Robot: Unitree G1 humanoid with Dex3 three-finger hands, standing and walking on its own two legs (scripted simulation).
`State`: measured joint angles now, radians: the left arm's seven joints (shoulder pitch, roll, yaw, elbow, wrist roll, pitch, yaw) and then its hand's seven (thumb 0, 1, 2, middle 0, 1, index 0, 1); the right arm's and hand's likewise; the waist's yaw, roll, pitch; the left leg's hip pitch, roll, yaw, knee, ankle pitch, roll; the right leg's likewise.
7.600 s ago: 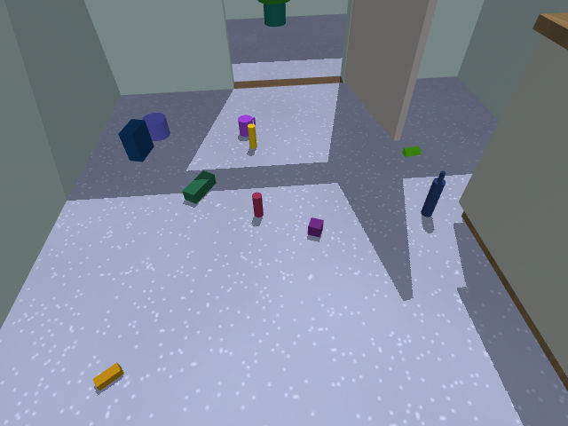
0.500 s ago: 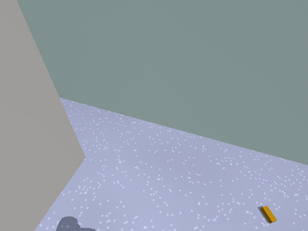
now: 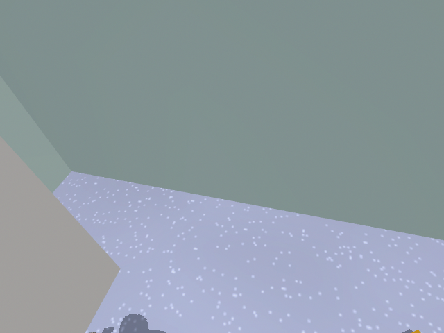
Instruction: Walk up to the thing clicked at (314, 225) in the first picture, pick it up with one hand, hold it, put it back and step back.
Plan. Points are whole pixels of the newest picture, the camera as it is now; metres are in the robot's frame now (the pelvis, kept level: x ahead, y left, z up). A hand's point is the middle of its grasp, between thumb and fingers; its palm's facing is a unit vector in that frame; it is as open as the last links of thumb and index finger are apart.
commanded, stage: walk up
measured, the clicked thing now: out of the picture -0.66 -1.00 -0.73
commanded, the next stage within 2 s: none
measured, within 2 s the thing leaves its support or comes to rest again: neither
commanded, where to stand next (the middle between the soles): +0.37 +0.02 m, yaw +1 degrees
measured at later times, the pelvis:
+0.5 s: pelvis +0.22 +0.07 +0.02, yaw -16 degrees
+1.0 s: pelvis +0.38 +0.09 -0.01, yaw -40 degrees
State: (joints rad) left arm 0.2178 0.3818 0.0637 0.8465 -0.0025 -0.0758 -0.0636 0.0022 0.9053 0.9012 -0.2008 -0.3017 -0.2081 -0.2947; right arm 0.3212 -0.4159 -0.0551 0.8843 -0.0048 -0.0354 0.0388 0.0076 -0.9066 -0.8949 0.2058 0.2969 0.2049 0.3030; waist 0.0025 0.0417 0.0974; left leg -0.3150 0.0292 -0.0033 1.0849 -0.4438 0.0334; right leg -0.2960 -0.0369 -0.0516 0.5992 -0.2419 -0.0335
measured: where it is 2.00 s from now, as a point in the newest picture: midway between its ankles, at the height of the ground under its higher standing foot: (228, 314)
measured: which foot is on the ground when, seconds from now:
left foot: up 0.00-0.30, down 0.32-0.78, up 0.80-1.00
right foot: down 0.00-0.34, up 0.36-0.74, down 0.76-1.00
